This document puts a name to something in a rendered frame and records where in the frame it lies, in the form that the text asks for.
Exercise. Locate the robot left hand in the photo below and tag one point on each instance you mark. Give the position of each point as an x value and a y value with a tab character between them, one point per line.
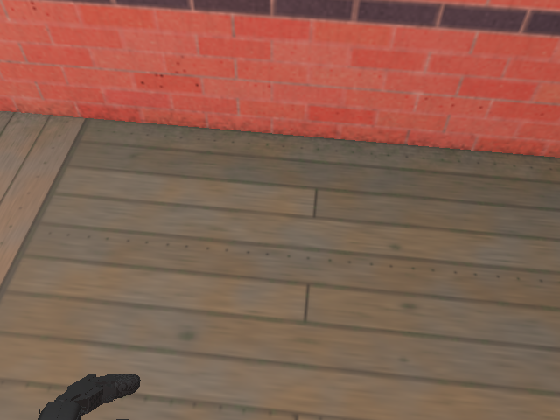
89	393

